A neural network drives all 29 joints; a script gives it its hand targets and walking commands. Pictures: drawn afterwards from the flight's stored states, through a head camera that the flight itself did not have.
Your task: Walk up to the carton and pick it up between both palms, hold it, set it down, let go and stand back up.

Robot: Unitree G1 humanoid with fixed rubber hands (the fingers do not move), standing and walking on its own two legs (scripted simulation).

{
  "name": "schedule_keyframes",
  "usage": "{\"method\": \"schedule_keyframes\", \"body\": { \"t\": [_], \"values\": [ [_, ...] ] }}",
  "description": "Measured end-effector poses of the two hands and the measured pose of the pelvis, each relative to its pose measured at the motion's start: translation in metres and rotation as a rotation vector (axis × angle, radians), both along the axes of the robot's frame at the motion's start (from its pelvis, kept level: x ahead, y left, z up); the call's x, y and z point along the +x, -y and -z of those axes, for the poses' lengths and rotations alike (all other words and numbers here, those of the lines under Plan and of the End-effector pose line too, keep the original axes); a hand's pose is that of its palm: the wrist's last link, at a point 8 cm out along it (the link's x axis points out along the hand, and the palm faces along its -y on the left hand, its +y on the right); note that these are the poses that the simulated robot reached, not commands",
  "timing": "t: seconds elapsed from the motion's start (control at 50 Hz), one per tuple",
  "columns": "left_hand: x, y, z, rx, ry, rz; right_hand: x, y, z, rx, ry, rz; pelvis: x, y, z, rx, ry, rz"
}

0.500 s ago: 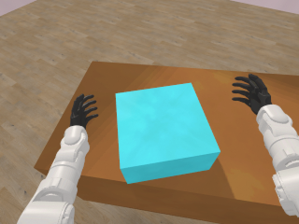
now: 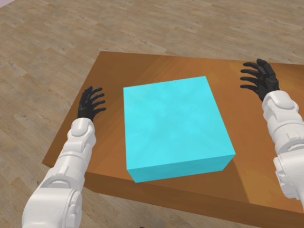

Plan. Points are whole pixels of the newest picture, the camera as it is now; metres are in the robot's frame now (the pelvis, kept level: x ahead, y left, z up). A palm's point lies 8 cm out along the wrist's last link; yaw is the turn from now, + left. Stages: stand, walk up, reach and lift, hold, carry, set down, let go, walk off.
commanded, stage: reach and lift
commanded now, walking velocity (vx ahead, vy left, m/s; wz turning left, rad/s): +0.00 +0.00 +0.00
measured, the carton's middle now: (171, 127) +0.46 +0.06 -0.11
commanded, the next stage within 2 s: none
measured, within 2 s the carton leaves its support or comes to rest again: neither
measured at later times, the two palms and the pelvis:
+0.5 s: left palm (103, 132) +0.37 +0.26 -0.05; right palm (250, 119) +0.49 -0.18 -0.04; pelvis -0.02 +0.01 -0.05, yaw -1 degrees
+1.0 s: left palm (108, 134) +0.36 +0.24 -0.05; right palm (236, 118) +0.48 -0.13 -0.03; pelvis -0.02 -0.01 -0.05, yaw +1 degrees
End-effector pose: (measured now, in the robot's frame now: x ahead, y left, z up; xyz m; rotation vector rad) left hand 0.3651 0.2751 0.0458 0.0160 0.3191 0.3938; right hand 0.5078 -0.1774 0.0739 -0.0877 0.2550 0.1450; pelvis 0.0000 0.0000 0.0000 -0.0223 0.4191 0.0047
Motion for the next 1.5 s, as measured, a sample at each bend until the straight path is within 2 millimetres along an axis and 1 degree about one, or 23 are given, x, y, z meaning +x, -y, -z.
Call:
{"method": "schedule_keyframes", "body": {
  "t": [0.04,0.14,0.18,0.22,0.26,0.32,0.36,0.42,0.5,0.56,0.62,0.68,0.74,0.86,0.9,1.12,1.4,1.5],
  "values": [
    [-0.005,0.001,0.011,-0.003,-0.01,0.0,-0.003,-0.004,0.011,-0.007,-0.012,-0.005,-0.001,0.0,0.001,0.0,-0.006,-0.002],
    [-0.027,0.005,0.065,-0.048,-0.088,-0.001,-0.031,-0.008,0.068,-0.052,-0.144,0.011,-0.003,0.002,0.009,0.009,-0.033,-0.007],
    [-0.034,0.005,0.083,-0.061,-0.087,-0.016,-0.038,-0.012,0.086,-0.056,-0.145,-0.002,-0.004,0.001,0.014,0.008,-0.065,-0.01],
    [-0.035,0.003,0.094,-0.053,-0.066,-0.032,-0.038,-0.018,0.096,-0.048,-0.106,-0.017,-0.006,0.0,0.021,0.003,-0.102,-0.016],
    [-0.032,0.0,0.099,-0.028,-0.035,-0.039,-0.034,-0.023,0.101,-0.035,-0.059,-0.027,-0.008,-0.002,0.028,-0.004,-0.14,-0.021],
    [-0.02,-0.003,0.099,0.013,-0.001,-0.027,-0.025,-0.026,0.106,-0.018,-0.026,-0.02,-0.011,-0.004,0.038,-0.011,-0.187,-0.022],
    [-0.012,-0.002,0.098,0.031,0.003,-0.01,-0.021,-0.023,0.11,-0.014,-0.031,-0.003,-0.013,-0.006,0.042,-0.012,-0.208,-0.017],
    [-0.002,0.004,0.098,0.04,0.0,0.014,-0.018,-0.014,0.116,-0.015,-0.04,0.024,-0.015,-0.008,0.046,-0.011,-0.226,-0.005],
    [0.003,0.016,0.099,0.023,-0.001,0.031,-0.015,0.0,0.116,-0.021,-0.012,0.044,-0.016,-0.008,0.047,-0.007,-0.232,0.011],
    [0.0,0.024,0.102,0.003,-0.016,0.034,-0.015,0.007,0.114,-0.03,0.007,0.044,-0.016,-0.008,0.046,0.003,-0.219,0.021],
    [-0.006,0.029,0.106,-0.015,-0.028,0.026,-0.017,0.008,0.112,-0.035,0.009,0.03,-0.017,-0.006,0.047,0.015,-0.207,0.028],
    [-0.012,0.03,0.108,-0.029,-0.021,0.007,-0.018,0.002,0.11,-0.035,0.012,0.004,-0.017,-0.004,0.048,0.023,-0.2,0.032],
    [-0.013,0.03,0.105,-0.034,0.001,-0.007,-0.019,-0.009,0.108,-0.028,0.013,-0.027,-0.018,-0.001,0.049,0.028,-0.196,0.03],
    [-0.004,0.035,0.095,-0.04,0.049,0.007,-0.022,-0.039,0.107,-0.007,-0.013,-0.071,-0.019,0.004,0.052,0.025,-0.192,0.014],
    [-0.001,0.038,0.094,-0.045,0.054,0.006,-0.024,-0.044,0.107,0.0,-0.021,-0.052,-0.019,0.005,0.053,0.022,-0.19,0.008],
    [-0.003,0.037,0.099,-0.034,0.05,0.001,-0.026,-0.046,0.107,-0.012,-0.025,-0.012,-0.018,0.003,0.051,0.007,-0.178,-0.011],
    [-0.003,0.039,0.099,-0.036,0.046,-0.018,-0.025,-0.046,0.107,-0.007,-0.025,-0.007,-0.015,-0.004,0.046,0.003,-0.181,-0.005],
    [-0.011,0.038,0.099,-0.021,0.032,-0.016,-0.025,-0.049,0.107,-0.014,-0.009,-0.032,-0.015,-0.006,0.042,-0.003,-0.175,0.004]
  ]
}}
